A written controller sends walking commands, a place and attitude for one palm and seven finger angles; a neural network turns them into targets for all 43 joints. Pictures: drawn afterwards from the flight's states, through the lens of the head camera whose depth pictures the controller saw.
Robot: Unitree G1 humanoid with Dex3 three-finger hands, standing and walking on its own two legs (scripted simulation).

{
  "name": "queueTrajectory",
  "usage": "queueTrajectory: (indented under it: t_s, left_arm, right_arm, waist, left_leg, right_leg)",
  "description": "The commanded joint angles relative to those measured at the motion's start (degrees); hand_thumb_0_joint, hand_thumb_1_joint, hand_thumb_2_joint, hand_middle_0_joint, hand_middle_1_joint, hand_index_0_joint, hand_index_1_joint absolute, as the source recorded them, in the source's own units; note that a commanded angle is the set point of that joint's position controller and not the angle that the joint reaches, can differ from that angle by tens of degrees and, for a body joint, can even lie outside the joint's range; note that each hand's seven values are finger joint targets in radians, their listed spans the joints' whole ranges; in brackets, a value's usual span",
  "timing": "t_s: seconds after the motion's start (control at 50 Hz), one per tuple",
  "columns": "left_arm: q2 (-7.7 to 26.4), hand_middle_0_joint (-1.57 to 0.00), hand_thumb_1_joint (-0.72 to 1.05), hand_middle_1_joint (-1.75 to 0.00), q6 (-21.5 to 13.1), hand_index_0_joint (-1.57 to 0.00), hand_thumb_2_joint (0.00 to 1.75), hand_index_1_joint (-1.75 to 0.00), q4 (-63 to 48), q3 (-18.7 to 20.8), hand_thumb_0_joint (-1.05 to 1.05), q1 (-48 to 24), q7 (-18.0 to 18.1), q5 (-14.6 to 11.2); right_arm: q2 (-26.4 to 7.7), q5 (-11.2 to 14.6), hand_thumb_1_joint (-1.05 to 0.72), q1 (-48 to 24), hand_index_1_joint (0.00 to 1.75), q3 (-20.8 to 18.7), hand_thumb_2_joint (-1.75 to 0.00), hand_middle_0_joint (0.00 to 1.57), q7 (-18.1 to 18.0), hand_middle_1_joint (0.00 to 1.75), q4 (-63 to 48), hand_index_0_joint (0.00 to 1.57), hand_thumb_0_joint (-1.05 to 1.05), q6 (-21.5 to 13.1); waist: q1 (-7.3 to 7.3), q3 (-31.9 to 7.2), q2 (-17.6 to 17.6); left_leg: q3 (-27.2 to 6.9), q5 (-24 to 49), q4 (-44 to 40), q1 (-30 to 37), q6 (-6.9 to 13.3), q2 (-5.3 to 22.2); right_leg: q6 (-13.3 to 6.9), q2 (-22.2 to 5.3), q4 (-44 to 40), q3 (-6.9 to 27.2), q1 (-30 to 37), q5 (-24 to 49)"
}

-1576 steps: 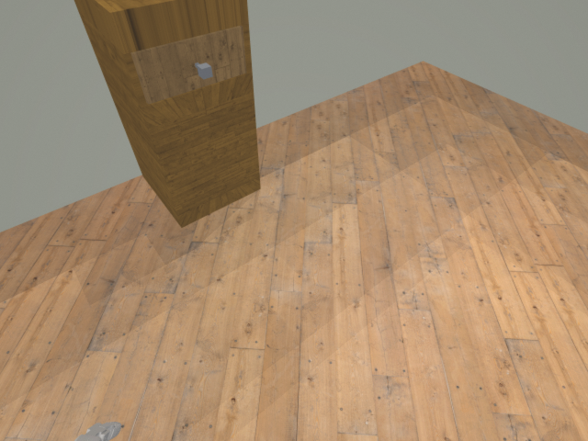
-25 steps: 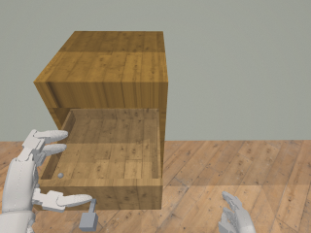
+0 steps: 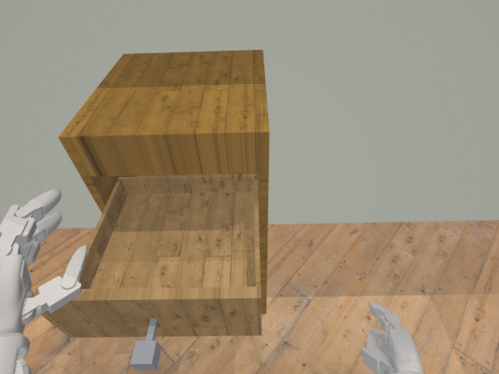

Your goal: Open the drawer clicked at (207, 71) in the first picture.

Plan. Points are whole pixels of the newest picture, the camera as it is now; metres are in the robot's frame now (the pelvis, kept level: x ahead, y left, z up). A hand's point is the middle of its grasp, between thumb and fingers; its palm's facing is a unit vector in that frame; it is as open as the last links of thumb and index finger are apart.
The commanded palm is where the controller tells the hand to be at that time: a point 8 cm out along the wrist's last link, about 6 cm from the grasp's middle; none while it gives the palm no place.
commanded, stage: draw the hand back to the body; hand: left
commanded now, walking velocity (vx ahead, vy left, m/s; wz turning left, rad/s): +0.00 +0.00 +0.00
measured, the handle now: (149, 343) +0.19 +0.21 -0.07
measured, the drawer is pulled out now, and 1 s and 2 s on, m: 0.30 0.30 0.30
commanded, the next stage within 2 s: step back with the hand held close in 0.22 s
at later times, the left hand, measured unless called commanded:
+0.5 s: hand (67, 277) +0.18 +0.24 +0.16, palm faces +0.38 -0.81 -0.44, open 7.4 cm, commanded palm +0.11 +0.28 +0.18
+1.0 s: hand (32, 331) +0.12 +0.25 +0.16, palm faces +0.34 -0.81 -0.47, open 7.4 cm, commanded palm +0.06 +0.29 +0.18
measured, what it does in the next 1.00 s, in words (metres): shifts its weight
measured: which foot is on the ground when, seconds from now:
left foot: down 0.00-1.00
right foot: down 0.00-1.00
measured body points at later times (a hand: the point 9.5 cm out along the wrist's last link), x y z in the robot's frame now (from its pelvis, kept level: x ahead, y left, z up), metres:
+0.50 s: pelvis -0.02 +0.00 +0.00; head +0.00 -0.02 +0.45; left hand +0.15 +0.28 +0.19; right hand +0.18 -0.23 -0.08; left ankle -0.01 +0.11 -0.74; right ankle -0.04 -0.09 -0.74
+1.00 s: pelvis -0.07 +0.01 -0.01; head -0.05 +0.02 +0.44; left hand +0.09 +0.29 +0.18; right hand +0.13 -0.21 -0.08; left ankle -0.01 +0.11 -0.74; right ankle -0.04 -0.09 -0.74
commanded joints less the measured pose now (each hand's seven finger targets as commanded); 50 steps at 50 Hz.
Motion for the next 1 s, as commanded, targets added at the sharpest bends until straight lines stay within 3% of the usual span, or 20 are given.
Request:
queueTrajectory:
  t_s: [0.0,0.02,0.14,0.18,0.3,0.32,0.34,0.36,0.4,0.44,0.5,0.56,0.66,0.76,0.82,0.88,0.92,0.96,0.98]
  left_arm:
    - [8.2,-0.20,0.90,-0.30,-3.6,-0.20,0.90,-0.30,-11.9,4.9,0.00,-3.8,0.3,-0.1]
    - [8.0,-0.20,0.90,-0.30,-3.5,-0.20,0.90,-0.30,-10.1,5.1,0.00,-3.0,0.4,0.1]
    - [9.9,-0.20,0.90,-0.30,-4.0,-0.20,0.90,-0.30,-14.3,6.2,0.00,-3.6,0.5,0.1]
    - [9.5,-0.20,0.90,-0.30,-3.9,-0.20,0.90,-0.30,-12.4,6.4,0.00,-3.6,0.5,0.2]
    - [8.7,-0.20,0.90,-0.30,-3.8,-0.20,0.90,-0.30,-11.1,5.8,0.00,-3.6,0.2,-0.1]
    - [17.7,-0.20,0.90,-0.30,-6.4,-0.20,0.90,-0.30,-18.1,15.1,0.00,-12.0,0.8,0.4]
    - [12.2,-0.20,0.90,-0.30,-6.7,-0.20,0.90,-0.30,-10.9,11.4,0.00,-6.0,0.1,0.8]
    - [12.8,-0.20,0.90,-0.30,-7.2,-0.20,0.90,-0.30,-12.9,10.9,0.00,-6.6,-0.3,0.9]
    - [8.8,-0.20,0.90,-0.30,-7.2,-0.20,0.90,-0.30,-10.1,7.7,0.00,-1.0,-0.6,1.4]
    - [8.3,-0.20,0.90,-0.30,-7.4,-0.20,0.90,-0.30,-11.1,7.4,0.00,2.2,-0.7,1.3]
    - [9.8,-0.20,0.90,-0.30,-7.9,-0.20,0.90,-0.30,-15.2,9.0,0.00,5.6,-0.4,1.4]
    - [13.7,-0.20,0.90,-0.30,-8.2,-0.20,0.90,-0.30,-20.7,12.2,0.00,5.6,0.4,1.3]
    - [14.5,-0.20,0.90,-0.30,-8.0,-0.20,0.90,-0.30,-23.7,13.4,0.00,7.6,1.0,1.0]
    - [12.8,-0.20,0.90,-0.30,-7.7,-0.20,0.90,-0.30,-20.8,13.0,0.00,8.6,1.1,1.0]
    - [11.5,-0.20,0.90,-0.30,-7.9,-0.20,0.90,-0.30,-20.1,12.1,0.00,7.8,0.9,1.3]
    - [11.2,-0.20,0.90,-0.30,-8.0,-0.20,0.90,-0.30,-19.3,12.1,0.00,6.6,1.0,1.7]
    - [11.7,-0.20,0.90,-0.30,-8.4,-0.20,0.90,-0.30,-19.2,12.4,0.00,5.4,1.2,2.0]
    - [12.9,-0.20,0.90,-0.30,-8.8,-0.20,0.90,-0.30,-20.8,12.2,0.00,3.7,1.5,1.6]
    - [11.5,-0.20,0.90,-0.30,-9.1,-0.20,0.90,-0.30,-20.7,10.0,0.00,3.3,1.7,1.4]
  right_arm:
    - [-5.1,0.3,-0.90,-8.1,0.30,-1.9,-0.90,0.20,0.0,0.30,-10.2,0.20,0.00,-3.0]
    - [-5.1,0.0,-0.90,-8.0,0.30,-1.9,-0.90,0.20,0.0,0.30,-9.6,0.20,0.00,-2.8]
    - [-4.9,0.1,-0.90,-8.1,0.30,-1.7,-0.90,0.20,0.0,0.30,-10.4,0.20,0.00,-3.3]
    - [-4.8,-0.1,-0.90,-8.2,0.30,-1.6,-0.90,0.20,0.0,0.30,-9.5,0.20,0.00,-3.2]
    - [-4.9,0.2,-0.90,-8.3,0.30,-1.9,-0.90,0.20,0.1,0.30,-9.9,0.20,0.00,-3.1]
    - [-6.6,0.3,-0.90,-5.6,0.30,-2.0,-0.90,0.20,0.4,0.30,-12.0,0.20,0.00,-2.1]
    - [-5.6,0.0,-0.90,-5.7,0.30,-2.4,-0.90,0.20,0.5,0.30,-10.1,0.20,0.00,-1.2]
    - [-6.2,-0.1,-0.90,-6.9,0.30,-2.5,-0.90,0.20,0.7,0.30,-11.0,0.20,0.00,-1.0]
    - [-6.4,0.0,-0.90,-6.7,0.30,-2.9,-0.90,0.20,0.9,0.30,-10.8,0.20,0.00,0.0]
    - [-6.9,0.1,-0.90,-6.3,0.30,-3.4,-0.90,0.20,1.2,0.30,-10.9,0.20,0.00,0.9]
    - [-7.1,0.2,-0.90,-6.4,0.30,-4.1,-0.90,0.20,1.1,0.30,-11.7,0.20,0.00,2.0]
    - [-7.2,0.3,-0.90,-6.9,0.30,-4.4,-0.90,0.20,0.5,0.30,-12.6,0.20,0.00,2.7]
    - [-7.0,0.4,-0.90,-6.5,0.30,-4.7,-0.90,0.20,-0.2,0.30,-13.3,0.20,0.00,2.9]
    - [-6.9,0.0,-0.90,-6.2,0.30,-4.9,-0.90,0.20,-0.1,0.30,-12.8,0.20,0.00,2.1]
    - [-7.3,-0.3,-0.90,-5.7,0.30,-4.6,-0.90,0.20,0.3,0.30,-12.8,0.20,0.00,1.7]
    - [-7.3,-0.2,-0.90,-5.7,0.30,-4.3,-0.90,0.20,0.2,0.30,-13.2,0.20,0.00,1.2]
    - [-7.1,0.1,-0.90,-5.4,0.30,-4.2,-0.90,0.20,0.4,0.30,-13.5,0.20,0.00,0.9]
    - [-7.2,0.2,-0.90,-4.4,0.30,-4.9,-0.90,0.20,0.6,0.30,-13.0,0.20,0.00,0.5]
    - [-6.7,0.2,-0.90,-3.4,0.30,-4.6,-0.90,0.20,0.7,0.30,-11.8,0.20,0.00,0.5]
  waist:
    - [-0.53,-3.4,-0.6]
    - [-0.38,-2.4,-0.5]
    - [-0.22,-5.2,0.0]
    - [-0.32,-3.1,1.5]
    - [-0.49,-2.2,-1.6]
    - [-1.77,3.2,-3.4]
    - [-2.54,2.7,-7.8]
    - [-2.36,3.0,-5.9]
    - [-2.85,-0.1,-5.8]
    - [-2.98,-3.4,-2.9]
    - [-2.85,-8.4,-2.0]
    - [-2.86,-11.1,-0.9]
    - [-2.88,-11.9,2.2]
    - [-2.85,-8.9,3.1]
    - [-3.14,-6.5,3.9]
    - [-3.26,-4.3,1.8]
    - [-3.48,-3.6,-2.4]
    - [-4.12,-3.3,-8.1]
    - [-4.68,-3.6,-11.0]
  left_leg:
    - [1.4,14.3,-3.2,4.1,0.2,2.9]
    - [1.6,14.0,-3.1,4.0,0.2,2.6]
    - [1.5,15.0,-3.2,4.8,0.1,2.8]
    - [1.6,13.8,-3.3,4.4,0.0,2.4]
    - [1.5,12.7,-3.6,4.2,0.1,2.8]
    - [-1.0,10.0,-1.4,-0.9,1.5,3.2]
    - [-1.5,9.1,0.2,-1.1,1.5,3.1]
    - [-1.3,9.2,0.5,-0.9,1.4,2.6]
    - [-1.1,10.9,2.0,-1.0,1.3,2.7]
    - [-0.9,13.1,2.1,-1.1,1.3,3.1]
    - [-1.5,19.0,1.0,-1.0,1.4,4.5]
    - [-2.0,23.3,0.7,-2.1,1.3,5.5]
    - [-4.3,26.3,-1.1,-4.8,1.6,7.6]
    - [-7.2,19.7,-5.1,-10.8,2.7,10.4]
    - [-8.9,9.3,-7.4,-18.2,3.9,11.9]
    - [-8.9,-4.3,-7.6,-26.1,4.3,11.2]
    - [-7.1,-12.6,-3.9,-28.2,3.6,8.4]
    - [-2.7,-10.8,8.6,-18.3,0.9,2.6]
    - [-0.5,-8.6,17.0,-12.6,-0.3,0.7]
  right_leg:
    - [1.3,-4.1,-4.3,-0.6,-2.8,14.2]
    - [1.3,-3.8,-4.8,-0.9,-3.7,14.0]
    - [1.2,-4.1,-4.5,-0.4,-1.9,15.0]
    - [1.1,-3.7,-5.4,-0.6,-3.2,13.7]
    - [1.5,-3.9,-5.8,-0.4,-3.5,12.6]
    - [1.8,-6.4,-9.3,5.0,-7.9,14.9]
    - [1.7,-7.5,-9.7,4.6,-8.1,14.8]
    - [1.3,-8.3,-10.2,5.8,-9.4,16.4]
    - [1.2,-9.0,-8.7,5.2,-7.9,17.4]
    - [1.0,-9.5,-7.2,4.7,-6.4,18.3]
    - [1.6,-8.3,-3.8,2.8,-3.8,19.8]
    - [1.5,-7.7,-1.4,2.3,-2.1,22.0]
    - [2.1,-5.6,2.7,0.9,-1.2,20.0]
    - [2.4,-3.7,6.5,0.8,-2.2,8.0]
    - [2.5,-3.0,9.0,1.3,-0.8,1.9]
    - [2.6,-3.4,8.5,2.6,2.1,3.7]
    - [1.9,-5.9,4.2,5.9,0.6,3.0]
    - [-2.1,-12.6,-6.9,14.0,-12.3,-5.1]
    - [-4.5,-17.3,-10.4,16.3,-18.8,-8.2]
